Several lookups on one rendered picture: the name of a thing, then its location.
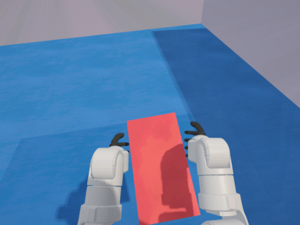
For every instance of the right robot forearm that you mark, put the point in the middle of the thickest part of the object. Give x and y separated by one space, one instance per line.
218 194

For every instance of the robot right hand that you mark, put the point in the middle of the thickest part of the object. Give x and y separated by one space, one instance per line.
200 131

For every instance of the robot left hand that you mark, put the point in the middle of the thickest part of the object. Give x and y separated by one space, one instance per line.
115 142

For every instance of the carton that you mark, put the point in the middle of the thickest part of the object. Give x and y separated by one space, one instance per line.
163 184

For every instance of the left robot forearm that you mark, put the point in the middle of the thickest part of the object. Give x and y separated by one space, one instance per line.
102 202

